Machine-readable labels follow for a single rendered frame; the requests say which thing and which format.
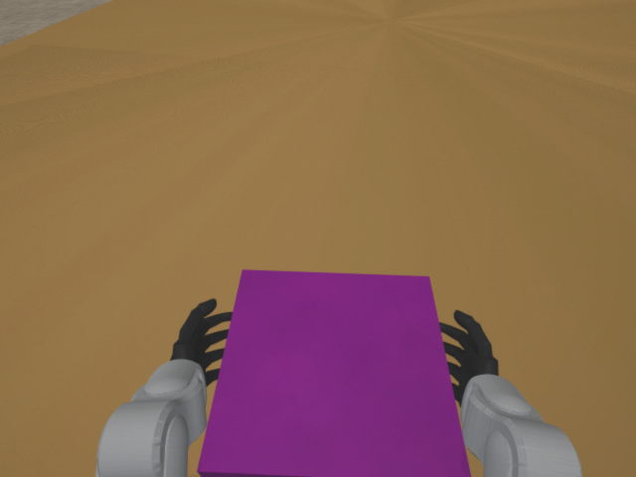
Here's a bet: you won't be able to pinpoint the robot left hand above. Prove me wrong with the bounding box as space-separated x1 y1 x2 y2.
170 299 233 387

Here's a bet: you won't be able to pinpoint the left robot forearm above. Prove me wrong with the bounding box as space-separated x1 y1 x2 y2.
95 359 207 477

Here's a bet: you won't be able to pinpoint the robot right hand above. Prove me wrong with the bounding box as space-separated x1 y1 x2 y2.
439 310 499 407

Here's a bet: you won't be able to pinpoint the carton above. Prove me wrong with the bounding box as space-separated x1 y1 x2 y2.
197 269 471 477

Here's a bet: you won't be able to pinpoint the right robot forearm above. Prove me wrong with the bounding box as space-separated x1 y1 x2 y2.
460 375 582 477

